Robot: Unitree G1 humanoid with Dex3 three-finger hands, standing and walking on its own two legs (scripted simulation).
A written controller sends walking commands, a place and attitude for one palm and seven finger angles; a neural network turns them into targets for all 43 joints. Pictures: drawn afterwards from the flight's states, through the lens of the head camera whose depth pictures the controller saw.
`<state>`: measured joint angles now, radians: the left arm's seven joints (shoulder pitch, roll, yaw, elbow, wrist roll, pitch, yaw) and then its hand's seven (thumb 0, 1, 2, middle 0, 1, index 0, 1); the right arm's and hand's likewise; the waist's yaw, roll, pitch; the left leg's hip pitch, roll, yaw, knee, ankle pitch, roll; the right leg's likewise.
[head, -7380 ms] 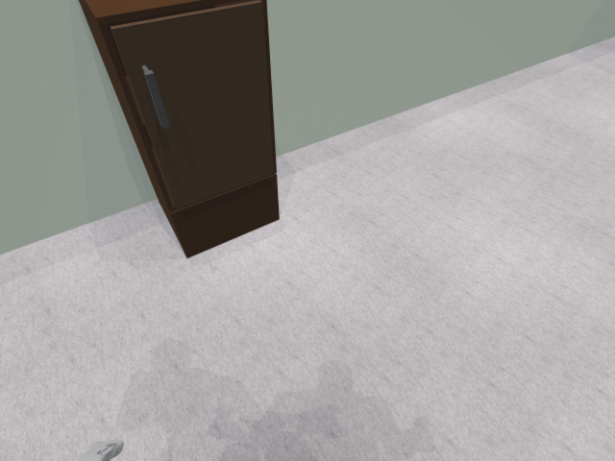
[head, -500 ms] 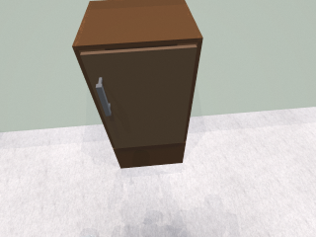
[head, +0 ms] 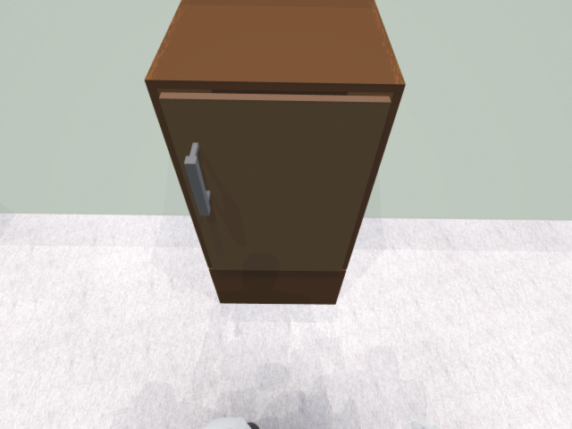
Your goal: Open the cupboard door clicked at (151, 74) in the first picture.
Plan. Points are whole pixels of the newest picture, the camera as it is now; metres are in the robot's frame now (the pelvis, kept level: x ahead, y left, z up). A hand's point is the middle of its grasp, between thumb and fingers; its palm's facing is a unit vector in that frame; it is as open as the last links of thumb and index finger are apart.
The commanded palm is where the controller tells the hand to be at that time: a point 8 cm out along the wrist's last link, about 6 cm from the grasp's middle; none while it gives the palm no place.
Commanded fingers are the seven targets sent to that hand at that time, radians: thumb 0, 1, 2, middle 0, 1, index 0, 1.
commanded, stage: come to a stop and stand still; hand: left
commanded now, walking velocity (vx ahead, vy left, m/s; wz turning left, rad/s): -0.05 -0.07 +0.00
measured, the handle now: (200, 180) +0.54 +0.23 -0.04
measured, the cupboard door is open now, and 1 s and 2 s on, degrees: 0 0 0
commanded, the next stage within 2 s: look again from close up in 0.98 s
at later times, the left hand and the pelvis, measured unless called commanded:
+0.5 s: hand out of the picture -0.01 +0.13 -0.17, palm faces +0.08 -0.98 -0.21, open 7.3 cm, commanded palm none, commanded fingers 0.00 0.90 0.90 -0.20 -0.30 -0.20 -0.30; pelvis -0.06 -0.05 +0.01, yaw +1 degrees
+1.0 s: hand out of the picture -0.11 +0.13 -0.17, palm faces +0.08 -0.98 -0.16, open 7.4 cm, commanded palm none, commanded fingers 0.00 0.90 0.90 -0.20 -0.30 -0.20 -0.30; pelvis -0.08 -0.03 +0.01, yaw +0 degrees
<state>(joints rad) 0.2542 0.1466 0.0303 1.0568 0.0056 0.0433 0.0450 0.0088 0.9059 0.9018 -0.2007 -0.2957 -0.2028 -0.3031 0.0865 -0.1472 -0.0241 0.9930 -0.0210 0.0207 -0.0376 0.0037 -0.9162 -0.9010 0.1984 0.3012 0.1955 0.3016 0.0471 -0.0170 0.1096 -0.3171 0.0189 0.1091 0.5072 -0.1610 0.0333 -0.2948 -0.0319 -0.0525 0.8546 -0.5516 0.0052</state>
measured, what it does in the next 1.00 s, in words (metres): steps on the spot: right foot, then left foot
